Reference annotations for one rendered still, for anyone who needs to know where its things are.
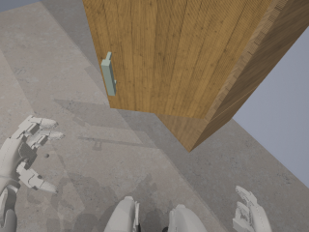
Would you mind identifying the robot left forearm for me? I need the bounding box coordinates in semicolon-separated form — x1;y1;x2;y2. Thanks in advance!
0;176;21;232

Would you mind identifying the left robot thigh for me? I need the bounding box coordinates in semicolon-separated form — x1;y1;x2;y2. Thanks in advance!
103;199;140;232

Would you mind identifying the handle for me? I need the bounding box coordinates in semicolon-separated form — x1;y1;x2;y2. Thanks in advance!
100;51;117;97

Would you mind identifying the right robot hand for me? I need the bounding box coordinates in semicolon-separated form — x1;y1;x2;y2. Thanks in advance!
233;186;273;232

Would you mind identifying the cupboard door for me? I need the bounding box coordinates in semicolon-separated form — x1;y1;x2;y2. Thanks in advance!
82;0;272;119

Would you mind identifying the left robot hand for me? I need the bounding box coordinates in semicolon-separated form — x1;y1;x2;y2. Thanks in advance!
0;115;65;193

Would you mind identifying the left robot shin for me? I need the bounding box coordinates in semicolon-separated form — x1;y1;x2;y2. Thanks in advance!
125;196;138;232

